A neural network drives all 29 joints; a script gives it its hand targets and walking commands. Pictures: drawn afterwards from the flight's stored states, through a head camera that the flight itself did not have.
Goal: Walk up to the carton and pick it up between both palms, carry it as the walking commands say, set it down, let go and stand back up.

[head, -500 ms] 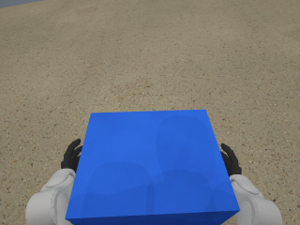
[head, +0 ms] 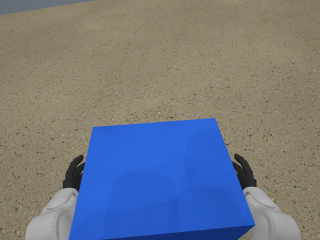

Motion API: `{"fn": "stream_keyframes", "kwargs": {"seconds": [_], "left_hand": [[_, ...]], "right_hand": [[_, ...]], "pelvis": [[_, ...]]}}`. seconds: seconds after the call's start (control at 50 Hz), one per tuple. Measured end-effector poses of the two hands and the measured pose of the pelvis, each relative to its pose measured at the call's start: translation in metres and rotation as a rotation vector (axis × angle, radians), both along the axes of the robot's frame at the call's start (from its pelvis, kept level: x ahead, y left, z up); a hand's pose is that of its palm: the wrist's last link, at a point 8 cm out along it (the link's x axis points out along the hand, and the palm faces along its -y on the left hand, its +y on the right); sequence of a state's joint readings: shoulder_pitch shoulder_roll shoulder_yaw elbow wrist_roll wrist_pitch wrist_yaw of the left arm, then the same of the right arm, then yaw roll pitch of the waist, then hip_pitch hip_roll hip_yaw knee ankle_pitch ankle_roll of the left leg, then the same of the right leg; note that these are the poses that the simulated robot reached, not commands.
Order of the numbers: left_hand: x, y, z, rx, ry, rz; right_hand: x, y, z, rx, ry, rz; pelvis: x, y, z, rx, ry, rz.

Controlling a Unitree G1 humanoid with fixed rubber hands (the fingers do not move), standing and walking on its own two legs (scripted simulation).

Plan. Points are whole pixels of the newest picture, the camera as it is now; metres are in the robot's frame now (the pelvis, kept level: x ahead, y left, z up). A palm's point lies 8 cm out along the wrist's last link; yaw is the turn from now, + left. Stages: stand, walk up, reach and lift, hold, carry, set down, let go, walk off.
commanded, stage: carry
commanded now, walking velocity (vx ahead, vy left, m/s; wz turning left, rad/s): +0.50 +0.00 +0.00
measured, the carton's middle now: (160, 197) +0.23 +0.01 +0.01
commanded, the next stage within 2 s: none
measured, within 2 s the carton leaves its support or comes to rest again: neither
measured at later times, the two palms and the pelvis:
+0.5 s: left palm (150, 54) +0.74 +0.04 +0.10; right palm (245, 55) +0.74 -0.32 +0.07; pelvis +0.51 -0.14 +0.00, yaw +2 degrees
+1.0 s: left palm (166, 7) +1.19 -0.02 +0.11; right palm (236, 5) +1.16 -0.39 +0.11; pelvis +0.94 -0.20 +0.04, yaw -1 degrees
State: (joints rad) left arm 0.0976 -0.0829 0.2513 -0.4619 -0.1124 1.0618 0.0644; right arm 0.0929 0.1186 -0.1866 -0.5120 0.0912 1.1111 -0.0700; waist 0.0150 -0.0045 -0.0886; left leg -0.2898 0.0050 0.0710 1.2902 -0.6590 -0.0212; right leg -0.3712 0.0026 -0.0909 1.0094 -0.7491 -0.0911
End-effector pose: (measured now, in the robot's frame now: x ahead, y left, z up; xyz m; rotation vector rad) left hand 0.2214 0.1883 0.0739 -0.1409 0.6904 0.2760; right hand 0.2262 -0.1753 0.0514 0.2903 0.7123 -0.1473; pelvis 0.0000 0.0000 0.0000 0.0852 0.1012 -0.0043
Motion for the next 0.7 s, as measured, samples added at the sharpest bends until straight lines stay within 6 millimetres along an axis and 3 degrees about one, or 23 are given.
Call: {"fn": "stream_keyframes", "kwargs": {"seconds": [0.08, 0.16, 0.22, 0.26, 0.36, 0.44, 0.5, 0.58, 0.7], "left_hand": [[0.065, -0.012, 0.001, -0.021, -0.008, 0.03], [0.152, -0.026, 0.005, -0.031, -0.085, 0.033], [0.223, -0.042, -0.006, -0.019, -0.083, -0.009], [0.271, -0.062, -0.008, 0.013, -0.058, -0.072], [0.378, -0.103, 0.01, 0.079, 0.004, -0.129], [0.456, -0.125, 0.03, 0.046, -0.095, -0.079], [0.514, -0.144, 0.023, 0.016, -0.124, -0.035], [0.587, -0.169, 0.017, -0.021, -0.05, -0.049], [0.693, -0.185, 0.033, -0.053, -0.014, -0.048]], "right_hand": [[0.077, -0.013, 0.01, -0.026, -0.009, 0.034], [0.166, -0.027, 0.019, -0.046, -0.091, 0.05], [0.227, -0.043, 0.009, -0.045, -0.091, 0.019], [0.256, -0.063, 0.0, -0.029, -0.067, -0.033], [0.332, -0.099, -0.018, 0.065, 0.001, -0.122], [0.435, -0.124, 0.011, 0.043, -0.096, -0.069], [0.512, -0.144, 0.019, -0.003, -0.13, -0.013], [0.581, -0.17, 0.028, -0.042, -0.053, -0.021], [0.684, -0.186, 0.055, -0.081, -0.02, -0.015]], "pelvis": [[0.07, -0.021, 0.006, -0.013, 0.023, 0.018], [0.152, -0.039, 0.0, -0.014, 0.021, 0.024], [0.219, -0.049, -0.011, 0.011, -0.004, -0.011], [0.256, -0.055, -0.012, 0.047, -0.02, -0.058], [0.35, -0.074, 0.002, 0.038, -0.022, -0.067], [0.441, -0.111, 0.008, 0.026, -0.04, -0.012], [0.509, -0.142, 0.001, 0.008, -0.044, 0.034], [0.58, -0.164, 0.018, -0.017, -0.011, 0.035], [0.683, -0.182, 0.047, -0.043, 0.035, 0.029]]}}
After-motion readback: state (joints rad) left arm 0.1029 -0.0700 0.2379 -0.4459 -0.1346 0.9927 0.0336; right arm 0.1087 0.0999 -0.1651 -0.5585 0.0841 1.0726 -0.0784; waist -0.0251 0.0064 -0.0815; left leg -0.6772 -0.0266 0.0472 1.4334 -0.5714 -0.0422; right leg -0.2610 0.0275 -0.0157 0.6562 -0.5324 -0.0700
